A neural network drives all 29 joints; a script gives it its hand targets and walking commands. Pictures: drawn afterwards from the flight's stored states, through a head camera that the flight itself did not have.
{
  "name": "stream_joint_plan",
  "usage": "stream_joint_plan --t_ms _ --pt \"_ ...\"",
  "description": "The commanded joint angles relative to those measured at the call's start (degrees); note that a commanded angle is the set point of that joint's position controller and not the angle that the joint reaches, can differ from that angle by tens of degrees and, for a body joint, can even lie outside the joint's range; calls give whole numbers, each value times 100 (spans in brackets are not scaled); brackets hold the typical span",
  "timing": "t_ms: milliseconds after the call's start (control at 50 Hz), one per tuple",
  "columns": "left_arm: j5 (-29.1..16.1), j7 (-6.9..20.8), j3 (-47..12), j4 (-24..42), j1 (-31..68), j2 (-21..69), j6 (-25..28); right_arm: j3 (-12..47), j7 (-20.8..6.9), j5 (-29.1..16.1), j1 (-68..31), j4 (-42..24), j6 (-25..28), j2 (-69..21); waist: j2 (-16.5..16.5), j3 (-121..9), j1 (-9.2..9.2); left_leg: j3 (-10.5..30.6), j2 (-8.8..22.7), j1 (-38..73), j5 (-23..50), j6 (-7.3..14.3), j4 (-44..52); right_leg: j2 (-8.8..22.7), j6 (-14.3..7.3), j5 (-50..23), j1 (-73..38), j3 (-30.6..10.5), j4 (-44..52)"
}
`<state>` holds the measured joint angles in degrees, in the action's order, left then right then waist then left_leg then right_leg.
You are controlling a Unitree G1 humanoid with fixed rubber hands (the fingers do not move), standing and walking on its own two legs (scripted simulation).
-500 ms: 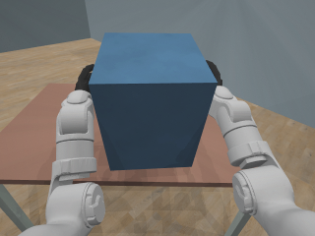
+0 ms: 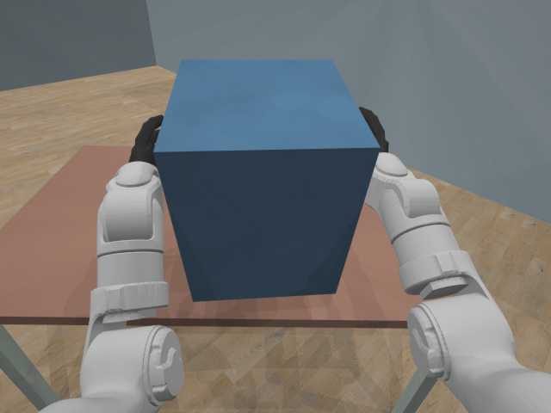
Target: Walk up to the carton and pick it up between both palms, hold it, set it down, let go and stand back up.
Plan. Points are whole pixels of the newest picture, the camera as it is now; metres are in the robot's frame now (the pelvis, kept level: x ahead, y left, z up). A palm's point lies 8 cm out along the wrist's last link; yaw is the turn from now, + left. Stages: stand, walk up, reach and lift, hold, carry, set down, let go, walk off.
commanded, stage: hold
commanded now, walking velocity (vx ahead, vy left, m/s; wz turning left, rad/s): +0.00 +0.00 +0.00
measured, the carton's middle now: (261, 181) +0.39 +0.00 +0.20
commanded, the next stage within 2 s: none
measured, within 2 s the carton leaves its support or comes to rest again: neither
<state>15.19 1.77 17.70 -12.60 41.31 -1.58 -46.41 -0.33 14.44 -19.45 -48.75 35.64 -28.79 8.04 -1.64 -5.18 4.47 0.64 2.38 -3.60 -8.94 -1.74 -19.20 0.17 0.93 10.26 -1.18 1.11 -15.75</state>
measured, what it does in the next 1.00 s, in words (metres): stands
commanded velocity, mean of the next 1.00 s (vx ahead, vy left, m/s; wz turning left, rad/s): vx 0.00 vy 0.00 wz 0.00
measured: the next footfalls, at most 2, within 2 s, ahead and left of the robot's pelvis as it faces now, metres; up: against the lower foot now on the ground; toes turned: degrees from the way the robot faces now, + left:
none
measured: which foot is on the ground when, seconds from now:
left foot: down 0.00-1.00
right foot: down 0.00-1.00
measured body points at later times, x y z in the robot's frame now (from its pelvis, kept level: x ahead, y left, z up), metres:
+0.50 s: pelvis +0.00 +0.00 +0.00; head -0.09 +0.02 +0.44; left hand +0.37 +0.17 +0.25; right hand +0.38 -0.15 +0.25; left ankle +0.03 +0.14 -0.75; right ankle -0.01 -0.13 -0.75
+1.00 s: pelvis +0.00 +0.00 +0.00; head -0.09 +0.02 +0.44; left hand +0.37 +0.16 +0.24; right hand +0.38 -0.15 +0.25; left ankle +0.03 +0.14 -0.75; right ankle -0.01 -0.13 -0.75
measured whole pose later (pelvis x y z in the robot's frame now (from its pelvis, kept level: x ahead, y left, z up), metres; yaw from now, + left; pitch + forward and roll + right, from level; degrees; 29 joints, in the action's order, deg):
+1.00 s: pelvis +0.00 +0.00 +0.00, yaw +0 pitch -7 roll -1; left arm 15.2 1.8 17.9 -13.0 41.4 -1.6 -46.2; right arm -0.4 14.4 -19.3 -49.3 36.2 -28.9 8.0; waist -1.7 -5.1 4.4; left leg 0.8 2.4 -3.4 -8.9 -1.8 -19.3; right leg 0.1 0.9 10.3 -1.4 1.2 -15.8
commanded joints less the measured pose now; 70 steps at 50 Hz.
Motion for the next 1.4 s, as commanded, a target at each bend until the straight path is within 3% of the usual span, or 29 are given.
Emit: stream_joint_plan --t_ms 0,80,240,280,420,480,640,800,1080,1140,1200,1280,1300,1380 --pt "-937 717 -2508 844 4187 3400 474 1967 -640 -673 -4548 -2039 269 -3910 283 -2025 -29 -168 -510 1064 1682 -74 -74 -510 335 -1216 -24 146 127" --pt "-928 735 -2500 916 4084 3334 463 2002 -628 -672 -4402 -1982 260 -3897 186 -1976 -7 -165 -501 1108 1724 -48 -64 -496 334 -1373 -53 109 148" --pt "-853 819 -2408 582 4266 3320 428 1814 -627 -518 -4480 -1695 232 -3897 278 -1618 50 -205 -525 830 1155 -3 79 -452 319 -849 69 100 209" --pt "-883 816 -2435 688 4338 3334 447 1803 -645 -561 -4478 -1628 233 -3897 394 -1695 55 -202 -517 851 1239 -50 33 -457 315 -915 69 116 171" --pt "-927 734 -2448 695 4429 3404 533 1856 -680 -552 -4581 -1722 280 -3950 290 -1973 -32 -179 -500 946 1412 -43 11 -498 309 -920 16 138 170" --pt "-866 746 -2360 496 4329 3353 491 1772 -687 -524 -4511 -1478 250 -3861 349 -1656 6 -184 -481 875 1246 -38 52 -472 286 -791 124 117 199" --pt "-959 713 -2495 679 4318 3401 505 1901 -677 -604 -4630 -1791 313 -3861 255 -1890 6 -167 -489 932 1455 -52 -23 -514 310 -976 14 132 145" --pt "-923 739 -2492 758 4305 3418 472 1896 -667 -647 -4561 -1787 297 -3904 423 -1845 26 -176 -493 938 1448 -84 -35 -494 286 -968 38 119 155" --pt "-944 727 -2505 795 4260 3361 490 1951 -639 -660 -4545 -1912 250 -3945 258 -1958 -43 -173 -507 994 1550 -35 -26 -483 333 -1139 5 101 152" --pt "-861 748 -2384 586 4298 3311 475 1859 -634 -573 -4561 -1731 229 -3923 223 -1648 5 -184 -508 896 1227 -2 57 -474 331 -878 96 100 218" --pt "-969 766 -2505 696 4307 3384 496 1865 -634 -559 -4579 -1902 271 -3962 252 -1924 12 -184 -516 892 1347 -26 26 -489 311 -979 42 98 165" --pt "-935 770 -2496 762 4294 3399 490 1876 -626 -571 -4479 -1860 263 -3900 302 -1940 84 -183 -517 1021 1506 -47 -10 -484 327 -1123 -3 106 156" --pt "-860 768 -2386 578 4173 3330 464 1875 -625 -589 -4496 -1762 240 -3878 282 -1768 3 -189 -504 956 1451 -31 15 -482 327 -1048 25 98 181" --pt "-848 780 -2363 634 4273 3327 461 1883 -651 -599 -4452 -1584 217 -3884 290 -1649 2 -204 -497 928 1369 -47 23 -484 325 -934 40 124 169"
